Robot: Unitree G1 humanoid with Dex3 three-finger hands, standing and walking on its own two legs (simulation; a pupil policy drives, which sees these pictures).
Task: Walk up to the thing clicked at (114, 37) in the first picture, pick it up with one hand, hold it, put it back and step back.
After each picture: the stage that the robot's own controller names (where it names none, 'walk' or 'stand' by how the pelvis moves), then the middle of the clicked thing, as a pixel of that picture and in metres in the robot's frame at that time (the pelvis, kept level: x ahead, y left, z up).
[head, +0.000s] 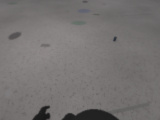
stand; (114, 39) +1.97 -0.63 -0.72
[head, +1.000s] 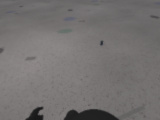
walk; (101, 42) +1.91 -0.15 -0.70
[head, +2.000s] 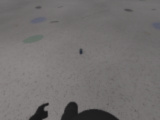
walk; (80, 51) +1.32 +0.24 -0.71
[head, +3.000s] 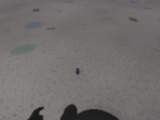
walk; (77, 71) +0.83 +0.21 -0.71
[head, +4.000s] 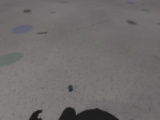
walk; (70, 88) +0.50 +0.21 -0.70
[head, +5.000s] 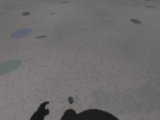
stand; (70, 100) +0.32 +0.20 -0.70
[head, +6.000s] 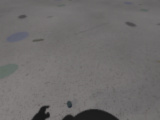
stand; (69, 104) +0.29 +0.20 -0.72
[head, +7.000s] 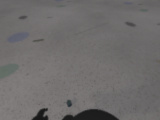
stand; (69, 103) +0.31 +0.21 -0.73
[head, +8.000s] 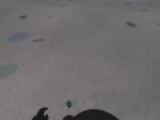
stand; (69, 104) +0.30 +0.21 -0.73
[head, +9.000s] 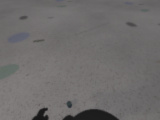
stand; (69, 104) +0.30 +0.21 -0.73
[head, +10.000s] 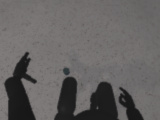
go down; (66, 71) +0.38 +0.20 -0.42
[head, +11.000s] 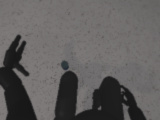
go down; (65, 65) +0.39 +0.21 -0.32
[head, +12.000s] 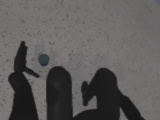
close in; (44, 60) +0.38 +0.24 -0.23
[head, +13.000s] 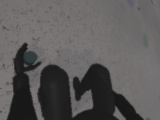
close; (29, 59) +0.38 +0.25 -0.22
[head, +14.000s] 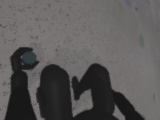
lift; (28, 59) +0.37 +0.25 -0.22
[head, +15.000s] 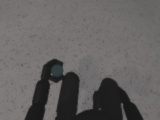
lift; (57, 72) +0.29 +0.23 -0.06
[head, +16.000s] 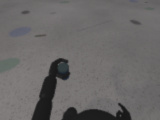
hold; (64, 71) +0.33 +0.17 +0.06
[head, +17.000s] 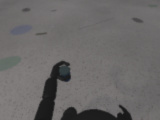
hold; (65, 74) +0.32 +0.17 +0.02
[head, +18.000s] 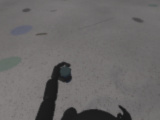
hold; (66, 74) +0.32 +0.16 +0.02
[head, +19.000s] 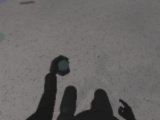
crouch; (64, 68) +0.37 +0.17 -0.05
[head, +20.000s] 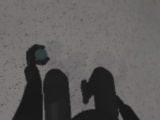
lower; (42, 57) +0.41 +0.23 -0.18
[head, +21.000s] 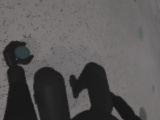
lower; (22, 54) +0.41 +0.25 -0.23
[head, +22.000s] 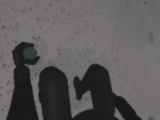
lower; (30, 55) +0.40 +0.26 -0.21
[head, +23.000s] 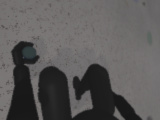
lower; (29, 54) +0.40 +0.26 -0.21
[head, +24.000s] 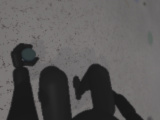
rest; (28, 56) +0.39 +0.26 -0.22
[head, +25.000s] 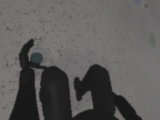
withdraw; (35, 60) +0.38 +0.23 -0.23
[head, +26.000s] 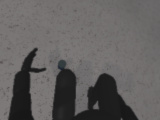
walk; (61, 65) +0.39 +0.19 -0.28
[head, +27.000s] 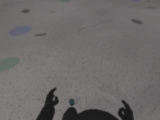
stand; (71, 102) +0.31 +0.15 -0.65
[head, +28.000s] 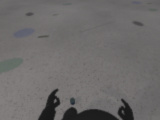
stand; (72, 101) +0.33 +0.16 -0.66
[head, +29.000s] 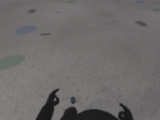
stand; (73, 100) +0.33 +0.16 -0.67
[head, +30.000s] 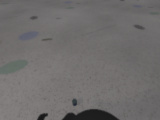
walk; (74, 102) +0.35 +0.15 -0.72
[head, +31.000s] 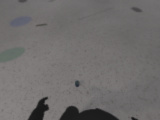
walk; (77, 83) +0.49 +0.13 -0.69
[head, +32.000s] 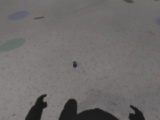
walk; (74, 64) +0.78 +0.24 -0.69
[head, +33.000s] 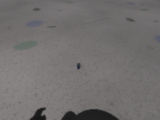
stand; (78, 66) +0.97 +0.18 -0.71
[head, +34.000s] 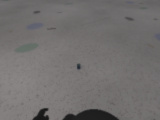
stand; (78, 66) +0.98 +0.19 -0.73
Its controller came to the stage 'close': yes
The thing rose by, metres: 0.72
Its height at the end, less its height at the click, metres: +0.00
